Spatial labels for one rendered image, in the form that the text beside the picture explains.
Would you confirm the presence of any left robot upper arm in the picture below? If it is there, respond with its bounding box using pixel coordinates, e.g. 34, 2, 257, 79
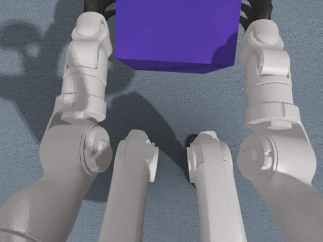
0, 124, 113, 242

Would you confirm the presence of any carton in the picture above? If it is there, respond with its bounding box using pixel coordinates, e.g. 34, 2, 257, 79
115, 0, 242, 74

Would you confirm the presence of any left robot shin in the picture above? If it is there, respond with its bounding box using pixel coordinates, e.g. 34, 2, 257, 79
114, 130, 151, 167

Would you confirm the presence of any robot right forearm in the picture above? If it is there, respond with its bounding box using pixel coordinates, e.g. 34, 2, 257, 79
238, 19, 311, 145

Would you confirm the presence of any robot left hand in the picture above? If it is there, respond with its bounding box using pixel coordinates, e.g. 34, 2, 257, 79
84, 0, 116, 21

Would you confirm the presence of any robot right hand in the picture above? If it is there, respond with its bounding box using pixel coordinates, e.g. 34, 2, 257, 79
239, 0, 273, 32

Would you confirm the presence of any right robot upper arm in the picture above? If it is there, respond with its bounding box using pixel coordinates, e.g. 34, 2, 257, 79
237, 132, 323, 242

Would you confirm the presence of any right robot shin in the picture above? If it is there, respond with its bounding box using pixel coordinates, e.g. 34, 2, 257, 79
193, 131, 233, 169

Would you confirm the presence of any robot left forearm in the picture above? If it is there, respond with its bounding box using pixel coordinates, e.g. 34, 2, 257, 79
39, 12, 113, 161

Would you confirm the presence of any robot shin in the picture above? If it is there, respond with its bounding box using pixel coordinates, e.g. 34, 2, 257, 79
193, 131, 233, 169
114, 130, 151, 167

